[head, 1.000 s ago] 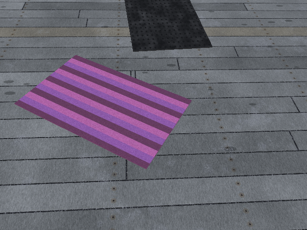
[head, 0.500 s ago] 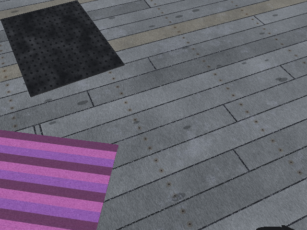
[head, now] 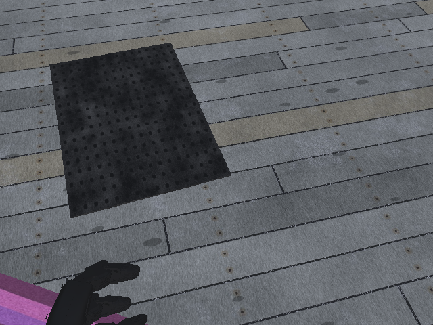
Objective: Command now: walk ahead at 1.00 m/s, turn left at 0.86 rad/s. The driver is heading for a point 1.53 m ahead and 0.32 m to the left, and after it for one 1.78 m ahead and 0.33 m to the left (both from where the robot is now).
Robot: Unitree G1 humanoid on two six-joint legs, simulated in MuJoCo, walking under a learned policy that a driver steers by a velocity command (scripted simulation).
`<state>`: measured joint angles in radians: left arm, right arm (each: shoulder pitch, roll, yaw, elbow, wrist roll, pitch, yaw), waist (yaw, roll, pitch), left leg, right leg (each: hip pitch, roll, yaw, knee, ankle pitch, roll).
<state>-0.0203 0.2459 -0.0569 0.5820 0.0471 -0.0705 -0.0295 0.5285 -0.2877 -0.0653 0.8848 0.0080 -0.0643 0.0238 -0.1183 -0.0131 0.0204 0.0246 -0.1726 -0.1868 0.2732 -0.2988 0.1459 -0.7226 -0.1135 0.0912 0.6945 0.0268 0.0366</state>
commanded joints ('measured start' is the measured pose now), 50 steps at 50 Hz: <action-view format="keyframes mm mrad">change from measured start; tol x64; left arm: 1 -111 95 28 -88 -14 -14 6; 50 689 234 156 267 -30 39 -11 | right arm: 1 -22 -192 -53 -67 4 -16 -9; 50 -276 -239 -23 -104 -63 -6 -75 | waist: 1 12 67 43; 50 434 111 -198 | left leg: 1 -216 190 -193 -69 540 67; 5 -201 160 -182 451 794 -14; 8 -796 111 60 1165 -146 -27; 23 -563 149 383 519 310 16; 29 477 455 -377 314 239 268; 43 -183 280 336 -263 610 -40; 50 -70 332 394 804 1295 -112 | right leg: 1 274 97 -99 -128 97 -8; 8 1192 -377 784 -404 -879 -216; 26 678 -147 -339 -89 1053 -57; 29 14 83 -214 952 -572 -40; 50 762 212 -172 -90 -209 -284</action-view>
